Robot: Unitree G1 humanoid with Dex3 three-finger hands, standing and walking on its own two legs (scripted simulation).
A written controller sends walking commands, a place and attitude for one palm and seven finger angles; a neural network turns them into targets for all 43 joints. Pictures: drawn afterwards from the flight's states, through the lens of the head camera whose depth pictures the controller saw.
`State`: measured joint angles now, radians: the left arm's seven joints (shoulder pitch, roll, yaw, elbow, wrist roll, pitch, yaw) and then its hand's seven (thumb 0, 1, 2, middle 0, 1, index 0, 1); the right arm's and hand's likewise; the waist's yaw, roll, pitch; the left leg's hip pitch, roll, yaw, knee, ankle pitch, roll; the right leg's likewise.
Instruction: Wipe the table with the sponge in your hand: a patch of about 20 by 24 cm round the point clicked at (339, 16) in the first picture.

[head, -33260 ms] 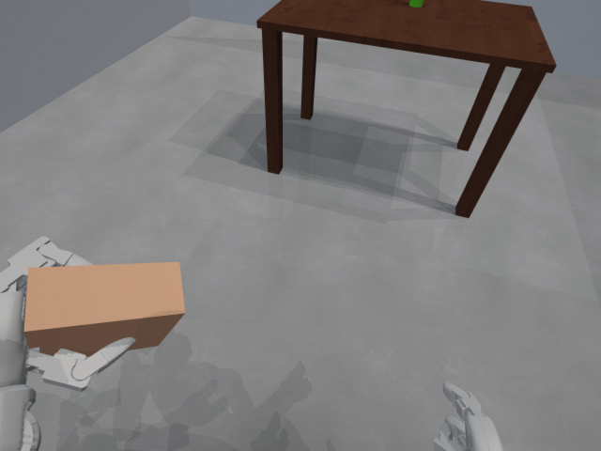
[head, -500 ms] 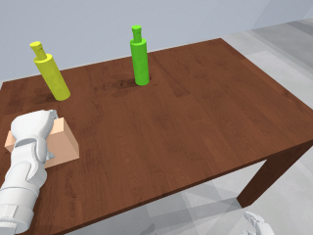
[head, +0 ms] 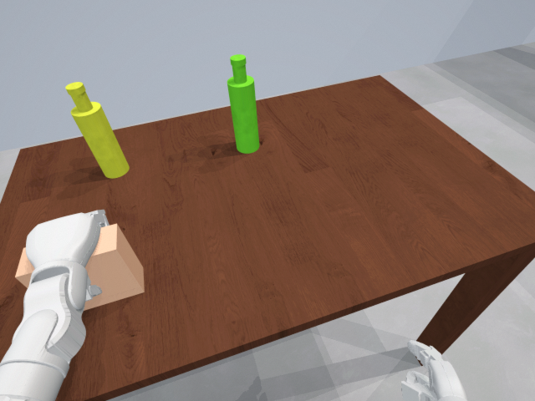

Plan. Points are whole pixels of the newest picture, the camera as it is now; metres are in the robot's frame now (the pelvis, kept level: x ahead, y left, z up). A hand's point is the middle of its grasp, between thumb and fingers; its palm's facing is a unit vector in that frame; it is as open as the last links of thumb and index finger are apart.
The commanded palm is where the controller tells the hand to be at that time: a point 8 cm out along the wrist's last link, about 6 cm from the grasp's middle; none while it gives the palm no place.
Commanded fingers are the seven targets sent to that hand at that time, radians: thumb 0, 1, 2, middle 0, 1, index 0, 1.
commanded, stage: wipe back along the first lane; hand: left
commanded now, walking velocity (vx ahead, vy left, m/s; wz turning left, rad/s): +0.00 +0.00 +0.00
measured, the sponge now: (93, 278) +0.28 +0.32 +0.03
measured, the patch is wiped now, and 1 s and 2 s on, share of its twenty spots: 0.95 0.95 0.95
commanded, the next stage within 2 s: lift the sponge slowly off the table in 0.74 s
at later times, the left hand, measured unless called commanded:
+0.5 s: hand (78, 292) +0.23 +0.30 +0.08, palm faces +0.02 -0.04 -1.00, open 9.8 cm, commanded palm +0.19 +0.28 +0.11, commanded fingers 0.00 0.10 1.30 -1.20 -1.60 -1.20 -1.60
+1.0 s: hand (74, 314) +0.20 +0.29 +0.08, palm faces +0.04 -0.08 -1.00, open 9.8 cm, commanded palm +0.16 +0.27 +0.12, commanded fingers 0.00 0.10 1.30 -1.20 -1.60 -1.20 -1.60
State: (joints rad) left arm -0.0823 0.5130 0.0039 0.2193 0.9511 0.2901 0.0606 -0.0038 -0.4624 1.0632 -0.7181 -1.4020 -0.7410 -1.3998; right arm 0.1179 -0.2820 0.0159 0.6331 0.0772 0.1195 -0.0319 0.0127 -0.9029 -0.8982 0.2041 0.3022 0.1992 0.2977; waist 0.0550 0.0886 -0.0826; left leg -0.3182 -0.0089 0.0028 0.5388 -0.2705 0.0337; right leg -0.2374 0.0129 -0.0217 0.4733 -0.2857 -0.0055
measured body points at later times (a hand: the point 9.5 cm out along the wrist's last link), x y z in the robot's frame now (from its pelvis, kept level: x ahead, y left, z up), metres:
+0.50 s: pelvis +0.00 +0.00 +0.00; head -0.02 -0.04 +0.45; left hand +0.23 +0.30 +0.13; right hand +0.23 -0.23 -0.08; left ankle +0.00 +0.10 -0.74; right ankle -0.03 -0.12 -0.74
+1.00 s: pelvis -0.01 +0.00 +0.00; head -0.03 -0.04 +0.45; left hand +0.20 +0.28 +0.13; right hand +0.23 -0.22 -0.08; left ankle +0.00 +0.10 -0.74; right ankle -0.03 -0.12 -0.74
